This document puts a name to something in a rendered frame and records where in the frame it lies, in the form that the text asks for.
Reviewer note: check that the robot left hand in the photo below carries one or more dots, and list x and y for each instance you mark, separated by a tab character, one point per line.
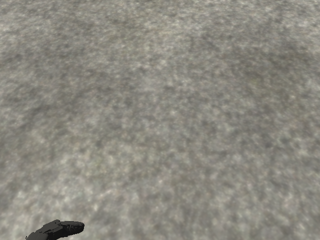
57	229

